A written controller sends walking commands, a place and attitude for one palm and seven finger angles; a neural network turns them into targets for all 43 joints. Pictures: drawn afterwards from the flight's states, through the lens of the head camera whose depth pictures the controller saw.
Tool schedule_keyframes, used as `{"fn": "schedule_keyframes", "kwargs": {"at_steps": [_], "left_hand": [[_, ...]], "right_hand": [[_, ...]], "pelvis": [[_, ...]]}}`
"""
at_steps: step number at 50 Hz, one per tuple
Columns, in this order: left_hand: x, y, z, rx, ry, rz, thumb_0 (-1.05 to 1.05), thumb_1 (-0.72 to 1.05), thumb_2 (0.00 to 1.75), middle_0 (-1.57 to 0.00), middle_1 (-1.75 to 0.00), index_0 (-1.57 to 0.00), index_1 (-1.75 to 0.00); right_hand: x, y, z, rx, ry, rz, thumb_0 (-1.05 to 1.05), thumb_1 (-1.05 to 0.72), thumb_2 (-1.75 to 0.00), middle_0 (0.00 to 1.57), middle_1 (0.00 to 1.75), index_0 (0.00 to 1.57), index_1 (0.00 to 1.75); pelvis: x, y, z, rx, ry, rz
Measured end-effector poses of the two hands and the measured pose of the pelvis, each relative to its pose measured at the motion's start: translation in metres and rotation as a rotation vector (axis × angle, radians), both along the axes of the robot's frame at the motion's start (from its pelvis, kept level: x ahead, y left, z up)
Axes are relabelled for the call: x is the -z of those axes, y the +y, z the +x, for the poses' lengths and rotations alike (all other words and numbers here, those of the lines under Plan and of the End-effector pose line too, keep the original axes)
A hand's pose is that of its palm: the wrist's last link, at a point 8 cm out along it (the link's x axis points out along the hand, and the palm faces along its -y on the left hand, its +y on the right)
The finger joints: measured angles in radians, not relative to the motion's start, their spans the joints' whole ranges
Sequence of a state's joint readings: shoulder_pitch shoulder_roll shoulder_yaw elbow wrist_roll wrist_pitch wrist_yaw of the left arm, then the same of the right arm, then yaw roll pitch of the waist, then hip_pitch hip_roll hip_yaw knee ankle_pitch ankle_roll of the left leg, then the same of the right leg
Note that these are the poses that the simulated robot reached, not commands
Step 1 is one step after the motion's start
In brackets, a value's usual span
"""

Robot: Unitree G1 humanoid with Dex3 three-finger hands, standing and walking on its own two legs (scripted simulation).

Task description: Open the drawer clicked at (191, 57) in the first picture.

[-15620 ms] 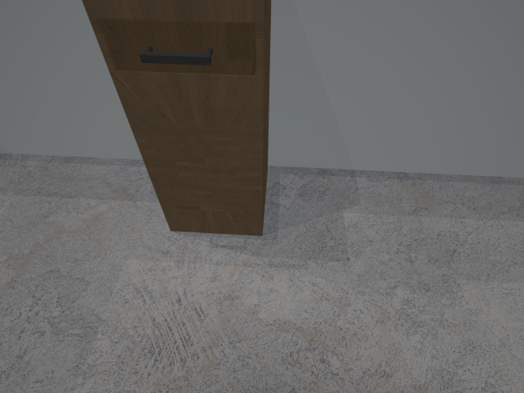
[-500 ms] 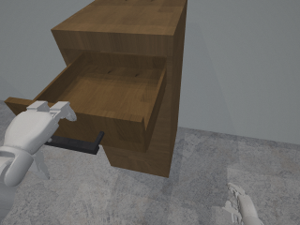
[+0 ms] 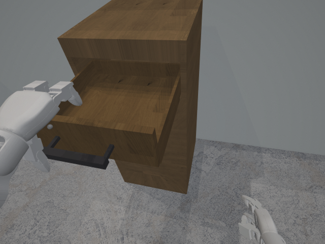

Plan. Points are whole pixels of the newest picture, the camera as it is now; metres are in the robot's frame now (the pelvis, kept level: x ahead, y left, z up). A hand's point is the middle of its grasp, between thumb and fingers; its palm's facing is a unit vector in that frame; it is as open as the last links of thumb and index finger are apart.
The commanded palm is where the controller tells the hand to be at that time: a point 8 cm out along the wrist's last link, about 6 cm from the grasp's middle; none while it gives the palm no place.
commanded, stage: lift the hand off the handle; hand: left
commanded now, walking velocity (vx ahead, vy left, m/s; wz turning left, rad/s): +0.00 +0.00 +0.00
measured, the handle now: (78, 150) +0.29 +0.26 +0.10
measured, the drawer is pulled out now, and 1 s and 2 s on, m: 0.30 0.30 0.30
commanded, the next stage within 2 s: draw the hand back to the body in 0.18 s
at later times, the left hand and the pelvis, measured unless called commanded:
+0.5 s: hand (44, 123) +0.26 +0.26 +0.23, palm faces +0.13 -0.01 -0.99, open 13.8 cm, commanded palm +0.20 +0.27 +0.29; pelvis +0.00 +0.00 +0.00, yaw +0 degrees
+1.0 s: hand (34, 125) +0.22 +0.24 +0.26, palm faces +0.37 -0.65 -0.67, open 13.7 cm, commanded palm +0.17 +0.27 +0.29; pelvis +0.00 +0.00 +0.00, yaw +0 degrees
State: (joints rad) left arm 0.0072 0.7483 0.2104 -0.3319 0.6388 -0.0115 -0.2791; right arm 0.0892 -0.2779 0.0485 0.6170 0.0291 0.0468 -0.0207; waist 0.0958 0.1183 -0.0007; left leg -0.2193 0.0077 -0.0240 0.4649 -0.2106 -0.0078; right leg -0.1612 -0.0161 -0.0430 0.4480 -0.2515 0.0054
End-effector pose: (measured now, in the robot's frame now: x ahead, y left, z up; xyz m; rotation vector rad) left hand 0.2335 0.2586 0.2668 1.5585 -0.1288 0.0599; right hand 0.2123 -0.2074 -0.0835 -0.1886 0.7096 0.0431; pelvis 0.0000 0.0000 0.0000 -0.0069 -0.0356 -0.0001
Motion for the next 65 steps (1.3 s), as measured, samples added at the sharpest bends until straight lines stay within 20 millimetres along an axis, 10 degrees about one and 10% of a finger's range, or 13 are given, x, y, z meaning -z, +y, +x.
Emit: {"fn": "schedule_keyframes", "kwargs": {"at_steps": [8,19,45,53,65], "left_hand": [[-0.022,0.004,0.000,-0.002,-0.030,-0.005,0.00,-0.49,0.30,-0.32,-1.20,-0.32,-1.20],[-0.005,-0.005,0.003,0.042,0.040,-0.006,0.00,-0.49,0.30,-0.32,-1.20,-0.31,-1.20],[-0.017,0.007,-0.041,0.014,-0.026,0.007,0.00,-0.49,0.30,-0.32,-1.20,-0.32,-1.20],[-0.018,0.010,-0.054,0.240,-0.547,-0.897,-0.01,-0.41,0.34,-0.32,-1.14,-0.31,-1.14],[-0.022,0.003,-0.045,0.289,-0.682,-0.986,-0.01,-0.07,0.49,-0.28,-0.92,-0.27,-0.92]], "right_hand": [[-0.002,-0.002,0.003,-0.017,-0.010,-0.003,0.02,-0.90,-0.90,0.20,0.30,0.20,0.30],[-0.001,-0.001,-0.001,-0.025,-0.006,-0.003,0.02,-0.90,-0.90,0.20,0.30,0.20,0.30],[-0.008,0.014,0.014,-0.059,-0.045,0.004,0.02,-0.90,-0.90,0.20,0.30,0.20,0.30],[-0.018,0.012,-0.005,0.031,-0.112,-0.011,0.02,-0.90,-0.90,0.20,0.30,0.20,0.30],[-0.010,-0.024,-0.033,0.130,-0.054,-0.067,0.02,-0.90,-0.90,0.20,0.30,0.20,0.30]], "pelvis": [[0.000,-0.001,-0.002,-0.008,0.002,-0.002],[0.000,-0.002,-0.003,-0.006,0.011,-0.002],[0.000,0.001,-0.002,-0.012,0.003,-0.007],[-0.003,-0.003,0.004,0.017,-0.034,-0.009],[-0.004,-0.007,0.022,0.046,-0.047,-0.006]]}}
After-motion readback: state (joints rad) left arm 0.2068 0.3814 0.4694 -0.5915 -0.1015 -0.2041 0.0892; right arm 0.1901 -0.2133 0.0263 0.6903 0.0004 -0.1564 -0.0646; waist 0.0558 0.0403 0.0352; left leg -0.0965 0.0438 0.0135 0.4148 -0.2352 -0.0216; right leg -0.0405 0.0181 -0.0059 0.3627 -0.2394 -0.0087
